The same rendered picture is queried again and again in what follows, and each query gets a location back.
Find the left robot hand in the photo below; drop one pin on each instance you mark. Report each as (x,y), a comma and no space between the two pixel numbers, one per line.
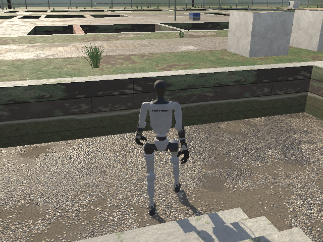
(138,142)

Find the left robot upper arm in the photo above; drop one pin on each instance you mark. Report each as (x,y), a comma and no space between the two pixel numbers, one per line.
(143,113)

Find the humanoid robot head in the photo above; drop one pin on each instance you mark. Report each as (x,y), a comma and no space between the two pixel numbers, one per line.
(160,87)

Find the right robot hand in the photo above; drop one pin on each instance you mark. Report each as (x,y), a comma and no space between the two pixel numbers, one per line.
(186,155)

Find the right robot shin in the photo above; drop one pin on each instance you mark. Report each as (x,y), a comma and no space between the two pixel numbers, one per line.
(176,172)

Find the right robot upper arm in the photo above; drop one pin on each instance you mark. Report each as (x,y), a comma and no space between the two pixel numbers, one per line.
(178,115)

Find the left robot forearm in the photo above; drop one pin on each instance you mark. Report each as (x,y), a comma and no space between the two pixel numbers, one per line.
(139,132)

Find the right robot forearm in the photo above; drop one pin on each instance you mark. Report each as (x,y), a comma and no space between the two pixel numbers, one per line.
(182,138)

